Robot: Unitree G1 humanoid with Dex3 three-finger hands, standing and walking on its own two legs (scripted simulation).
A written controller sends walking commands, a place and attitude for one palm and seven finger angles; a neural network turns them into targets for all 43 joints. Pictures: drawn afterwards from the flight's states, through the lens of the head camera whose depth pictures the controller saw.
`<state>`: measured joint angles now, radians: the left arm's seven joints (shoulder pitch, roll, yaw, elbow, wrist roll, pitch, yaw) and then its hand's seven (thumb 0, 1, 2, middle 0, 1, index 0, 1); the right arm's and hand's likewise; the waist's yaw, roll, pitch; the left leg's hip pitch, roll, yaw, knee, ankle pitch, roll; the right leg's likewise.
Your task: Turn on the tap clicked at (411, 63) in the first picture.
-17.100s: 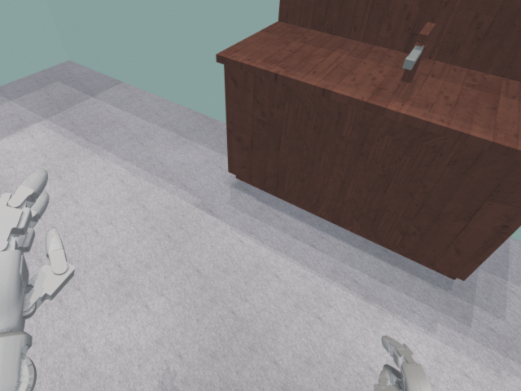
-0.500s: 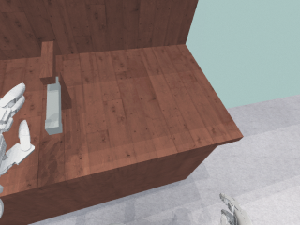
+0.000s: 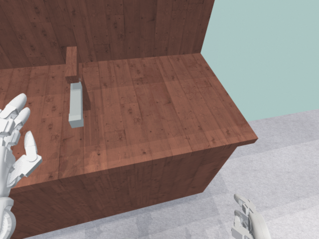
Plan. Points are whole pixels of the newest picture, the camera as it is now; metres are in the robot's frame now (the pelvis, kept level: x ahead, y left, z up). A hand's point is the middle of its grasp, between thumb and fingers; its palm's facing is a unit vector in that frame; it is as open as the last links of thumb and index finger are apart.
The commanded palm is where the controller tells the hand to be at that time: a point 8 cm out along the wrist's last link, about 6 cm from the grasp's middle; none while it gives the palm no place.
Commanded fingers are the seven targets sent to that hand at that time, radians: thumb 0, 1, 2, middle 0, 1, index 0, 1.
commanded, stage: come to a stop and stand still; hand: left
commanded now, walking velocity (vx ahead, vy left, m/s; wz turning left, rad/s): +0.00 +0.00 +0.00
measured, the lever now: (76, 120) +0.35 +0.25 +0.08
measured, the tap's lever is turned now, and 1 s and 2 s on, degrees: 0 0 0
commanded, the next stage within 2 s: look again from close up in 0.44 s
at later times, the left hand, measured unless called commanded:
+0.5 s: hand (32, 167) +0.19 +0.25 +0.16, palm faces +0.34 -0.89 -0.31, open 7.4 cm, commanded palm +0.14 +0.28 +0.18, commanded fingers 0.00 0.90 0.90 -0.20 -0.30 -0.20 -0.30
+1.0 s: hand (44, 157) +0.21 +0.24 +0.16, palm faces +0.34 -0.89 -0.29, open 7.4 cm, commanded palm +0.16 +0.27 +0.18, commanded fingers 0.00 0.90 0.90 -0.20 -0.30 -0.20 -0.30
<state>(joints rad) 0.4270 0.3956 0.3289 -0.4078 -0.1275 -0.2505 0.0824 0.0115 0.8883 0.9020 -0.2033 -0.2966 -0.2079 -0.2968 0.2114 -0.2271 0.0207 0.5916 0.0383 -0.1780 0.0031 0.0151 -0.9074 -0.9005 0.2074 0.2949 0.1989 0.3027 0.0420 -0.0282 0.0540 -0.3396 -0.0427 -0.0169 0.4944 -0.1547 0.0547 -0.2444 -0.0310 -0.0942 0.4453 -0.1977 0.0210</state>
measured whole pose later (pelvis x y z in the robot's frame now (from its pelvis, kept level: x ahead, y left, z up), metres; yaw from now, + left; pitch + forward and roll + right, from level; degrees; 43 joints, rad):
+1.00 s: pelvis +0.00 -0.01 +0.00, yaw -1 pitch -2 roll -2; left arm 0.43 0.39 0.31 -0.44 -0.11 -0.21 0.10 0.01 0.89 0.90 -0.20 -0.30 -0.21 -0.30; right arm 0.20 -0.21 0.03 0.59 0.03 -0.18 -0.02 0.02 -0.91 -0.90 0.21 0.29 0.20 0.30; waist 0.03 -0.03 0.05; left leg -0.28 -0.03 -0.01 0.44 -0.13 0.05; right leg -0.20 -0.02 -0.08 0.40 -0.17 0.01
